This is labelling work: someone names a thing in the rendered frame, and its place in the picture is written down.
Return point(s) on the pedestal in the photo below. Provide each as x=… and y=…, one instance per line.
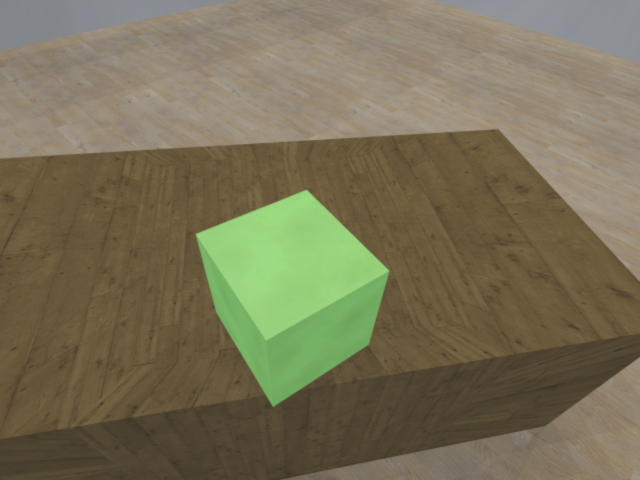
x=502, y=309

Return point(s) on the carton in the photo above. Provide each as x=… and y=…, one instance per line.
x=296, y=291

